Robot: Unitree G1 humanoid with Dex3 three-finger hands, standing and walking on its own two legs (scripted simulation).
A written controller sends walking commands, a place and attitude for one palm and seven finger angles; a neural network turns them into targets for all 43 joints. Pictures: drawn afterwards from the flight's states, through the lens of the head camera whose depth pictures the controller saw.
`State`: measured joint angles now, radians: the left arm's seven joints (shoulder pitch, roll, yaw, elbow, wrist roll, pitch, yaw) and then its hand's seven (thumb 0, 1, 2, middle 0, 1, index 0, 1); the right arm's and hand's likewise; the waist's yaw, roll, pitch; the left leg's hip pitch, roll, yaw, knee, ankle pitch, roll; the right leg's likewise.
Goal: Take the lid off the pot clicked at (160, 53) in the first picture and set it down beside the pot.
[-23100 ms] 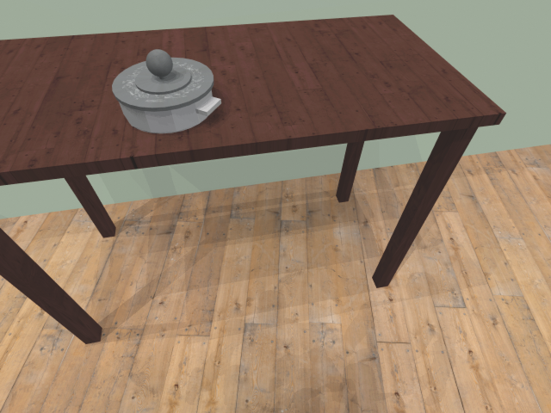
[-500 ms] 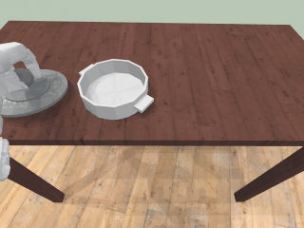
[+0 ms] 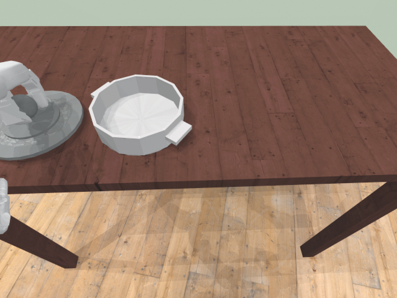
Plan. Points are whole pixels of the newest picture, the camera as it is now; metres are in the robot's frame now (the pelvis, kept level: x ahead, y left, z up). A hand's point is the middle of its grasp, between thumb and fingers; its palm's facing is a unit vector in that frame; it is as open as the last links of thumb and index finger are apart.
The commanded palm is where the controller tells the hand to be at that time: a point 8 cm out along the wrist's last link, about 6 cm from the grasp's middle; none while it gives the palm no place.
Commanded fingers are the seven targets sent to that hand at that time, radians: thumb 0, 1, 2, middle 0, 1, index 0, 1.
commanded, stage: open the fingers wide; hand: left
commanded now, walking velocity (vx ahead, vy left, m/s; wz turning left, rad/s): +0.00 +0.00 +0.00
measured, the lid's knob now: (22, 107) +0.47 +0.33 +0.13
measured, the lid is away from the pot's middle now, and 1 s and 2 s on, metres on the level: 0.22 0.22 0.22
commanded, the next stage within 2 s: raise the empty hand in 1.20 s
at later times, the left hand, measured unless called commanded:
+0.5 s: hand (18, 113) +0.44 +0.32 +0.14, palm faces -0.37 -0.08 -0.92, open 7.5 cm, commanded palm +0.45 +0.33 +0.20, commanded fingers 0.00 0.21 0.99 -0.66 -0.77 -0.67 -0.77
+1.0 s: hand (24, 111) +0.45 +0.32 +0.14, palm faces -0.35 -0.07 -0.93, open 10.3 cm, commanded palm +0.44 +0.32 +0.20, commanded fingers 0.00 -0.15 0.93 -0.50 -0.57 -0.50 -0.57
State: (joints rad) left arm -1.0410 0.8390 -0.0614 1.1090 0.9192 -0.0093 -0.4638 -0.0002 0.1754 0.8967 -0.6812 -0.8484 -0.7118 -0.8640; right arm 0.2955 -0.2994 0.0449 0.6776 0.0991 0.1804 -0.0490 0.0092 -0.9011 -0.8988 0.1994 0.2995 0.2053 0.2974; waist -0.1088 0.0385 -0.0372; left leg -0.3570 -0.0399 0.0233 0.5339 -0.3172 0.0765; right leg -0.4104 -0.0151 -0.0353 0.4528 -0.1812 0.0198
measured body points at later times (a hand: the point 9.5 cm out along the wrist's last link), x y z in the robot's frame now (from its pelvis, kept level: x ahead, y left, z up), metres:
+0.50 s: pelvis -0.01 +0.00 -0.01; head +0.05 +0.01 +0.44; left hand +0.45 +0.33 +0.19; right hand +0.04 -0.27 -0.13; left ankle -0.04 +0.07 -0.73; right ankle +0.02 -0.14 -0.73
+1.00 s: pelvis +0.00 +0.01 +0.00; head +0.06 +0.01 +0.44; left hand +0.46 +0.32 +0.19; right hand +0.05 -0.26 -0.13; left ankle -0.04 +0.07 -0.73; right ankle +0.02 -0.14 -0.73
